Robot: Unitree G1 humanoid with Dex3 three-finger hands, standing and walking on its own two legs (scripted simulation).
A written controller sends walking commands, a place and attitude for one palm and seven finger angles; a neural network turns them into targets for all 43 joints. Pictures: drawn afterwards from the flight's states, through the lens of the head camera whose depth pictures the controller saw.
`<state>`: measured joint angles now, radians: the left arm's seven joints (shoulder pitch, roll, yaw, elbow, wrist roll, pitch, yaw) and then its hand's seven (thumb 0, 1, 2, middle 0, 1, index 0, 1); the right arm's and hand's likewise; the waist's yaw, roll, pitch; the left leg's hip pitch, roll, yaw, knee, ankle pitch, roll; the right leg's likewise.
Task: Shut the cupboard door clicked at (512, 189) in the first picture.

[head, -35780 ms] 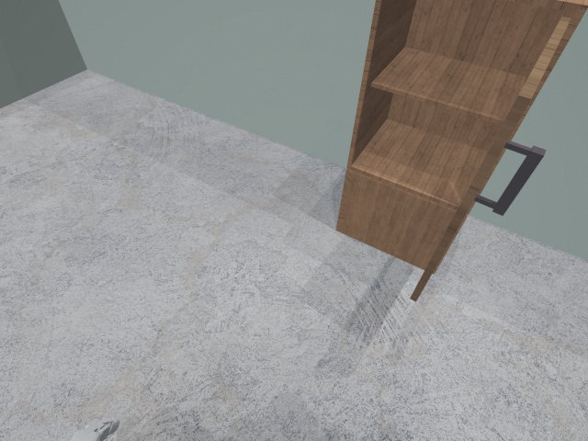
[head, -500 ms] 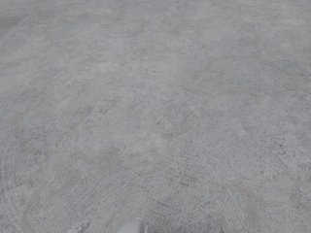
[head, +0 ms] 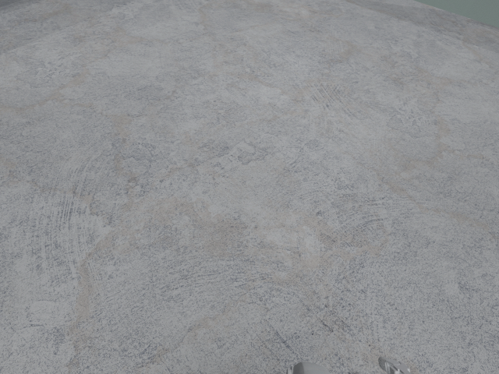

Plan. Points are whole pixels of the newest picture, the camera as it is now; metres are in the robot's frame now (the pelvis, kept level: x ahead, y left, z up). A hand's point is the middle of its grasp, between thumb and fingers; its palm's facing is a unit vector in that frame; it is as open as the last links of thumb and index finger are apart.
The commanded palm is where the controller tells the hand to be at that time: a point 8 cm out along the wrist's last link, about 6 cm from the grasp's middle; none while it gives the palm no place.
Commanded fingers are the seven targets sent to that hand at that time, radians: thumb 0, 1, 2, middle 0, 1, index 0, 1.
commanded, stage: walk to a spot facing it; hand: left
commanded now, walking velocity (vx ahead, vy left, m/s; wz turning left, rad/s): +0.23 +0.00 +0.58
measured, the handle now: out of the picture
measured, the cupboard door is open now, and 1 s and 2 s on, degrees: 57 57 57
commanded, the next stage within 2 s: turn to face it in 0.44 s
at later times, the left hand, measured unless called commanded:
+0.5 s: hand (160, 370) +0.14 +0.16 -0.14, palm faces +0.29 -0.93 -0.23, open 7.4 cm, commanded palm none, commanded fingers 0.00 0.90 0.90 -0.20 -0.30 -0.20 -0.30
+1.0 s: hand out of the picture +0.13 +0.20 -0.17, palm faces +0.33 -0.92 -0.20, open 7.4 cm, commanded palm none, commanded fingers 0.00 0.90 0.90 -0.20 -0.30 -0.20 -0.30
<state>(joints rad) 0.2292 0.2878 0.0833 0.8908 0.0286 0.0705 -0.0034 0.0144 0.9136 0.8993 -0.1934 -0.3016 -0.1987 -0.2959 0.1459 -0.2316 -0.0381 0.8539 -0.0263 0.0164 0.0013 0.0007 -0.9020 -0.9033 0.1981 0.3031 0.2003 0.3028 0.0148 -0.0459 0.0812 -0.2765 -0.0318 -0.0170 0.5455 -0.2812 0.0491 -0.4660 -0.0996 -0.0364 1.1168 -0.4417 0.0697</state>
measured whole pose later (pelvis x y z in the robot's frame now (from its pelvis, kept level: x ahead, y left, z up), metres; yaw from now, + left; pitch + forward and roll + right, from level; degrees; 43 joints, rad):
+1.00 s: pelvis +0.16 +0.01 +0.00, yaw +13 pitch -2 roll -1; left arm 0.28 0.18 0.08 0.96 0.02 0.08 -0.01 0.01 0.91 0.90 -0.19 -0.30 -0.20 -0.30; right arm 0.07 -0.14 -0.01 0.92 -0.03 0.03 -0.02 0.00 -0.90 -0.90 0.20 0.30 0.20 0.30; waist 0.06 0.01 0.10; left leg -0.24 0.10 0.21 0.56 -0.28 0.03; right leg -0.41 -0.06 -0.07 0.95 -0.47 0.04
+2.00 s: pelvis +0.18 +0.02 -0.01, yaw -24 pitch +1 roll -1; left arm 0.13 0.24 0.07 0.85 0.03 0.05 -0.04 0.01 0.91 0.90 -0.19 -0.30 -0.20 -0.30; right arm 0.25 -0.25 -0.06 0.92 -0.02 0.04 -0.01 0.00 -0.90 -0.90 0.20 0.30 0.20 0.30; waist -0.02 0.05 0.08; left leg -0.32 0.18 0.20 0.74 -0.42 -0.05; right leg -0.26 -0.01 -0.06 0.59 -0.34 0.00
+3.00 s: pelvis +0.18 +0.02 +0.00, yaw -59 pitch +1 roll +1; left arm 0.16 0.19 0.05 0.86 0.02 0.04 -0.01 0.01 0.91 0.90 -0.20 -0.30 -0.20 -0.30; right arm 0.23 -0.27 -0.07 0.93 -0.02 0.07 -0.01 0.01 -0.90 -0.90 0.20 0.30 0.20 0.30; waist -0.03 0.05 0.08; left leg -0.50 0.10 0.06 1.13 -0.41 -0.09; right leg -0.25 0.02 -0.01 0.53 -0.29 -0.04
